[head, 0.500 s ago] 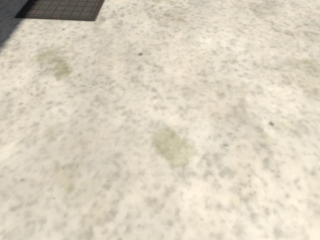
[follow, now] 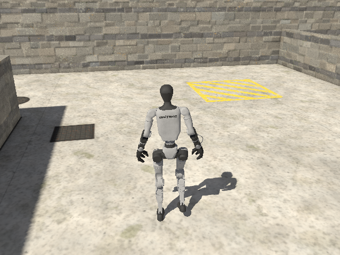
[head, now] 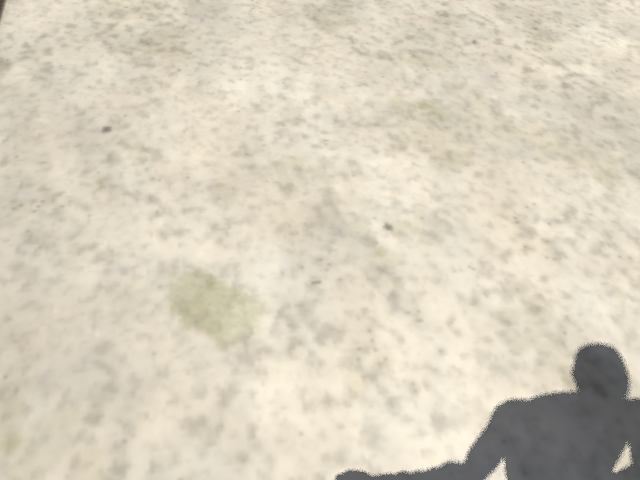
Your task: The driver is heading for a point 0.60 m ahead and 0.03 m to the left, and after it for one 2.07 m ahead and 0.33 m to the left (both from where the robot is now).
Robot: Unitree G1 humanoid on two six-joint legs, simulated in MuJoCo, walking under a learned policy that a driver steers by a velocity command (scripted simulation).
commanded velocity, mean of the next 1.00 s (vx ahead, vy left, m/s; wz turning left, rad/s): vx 0.43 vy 0.00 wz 0.07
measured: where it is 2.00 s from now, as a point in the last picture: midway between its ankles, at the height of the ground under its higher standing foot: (293, 307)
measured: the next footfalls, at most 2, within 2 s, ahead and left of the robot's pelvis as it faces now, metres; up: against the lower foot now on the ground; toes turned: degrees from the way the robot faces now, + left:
right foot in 0.32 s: +0.15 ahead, -0.15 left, +0.00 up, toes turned -7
left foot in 0.82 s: +0.49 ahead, -0.01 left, +0.00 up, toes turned +7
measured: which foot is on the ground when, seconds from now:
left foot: down 0.00-0.34, up 0.36-0.80, down 0.82-1.00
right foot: up 0.00-0.30, down 0.32-0.84, up 0.86-1.00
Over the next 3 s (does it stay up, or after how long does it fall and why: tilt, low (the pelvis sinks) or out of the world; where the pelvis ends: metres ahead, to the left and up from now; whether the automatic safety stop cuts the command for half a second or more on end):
stays up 1.46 0.29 -0.02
